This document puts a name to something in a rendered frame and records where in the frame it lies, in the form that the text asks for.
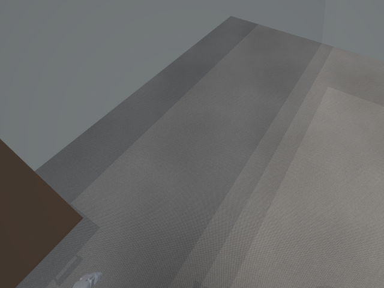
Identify robot left hand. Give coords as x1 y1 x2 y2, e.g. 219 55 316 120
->
72 272 102 288

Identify cabinet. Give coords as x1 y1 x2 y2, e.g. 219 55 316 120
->
0 139 83 288

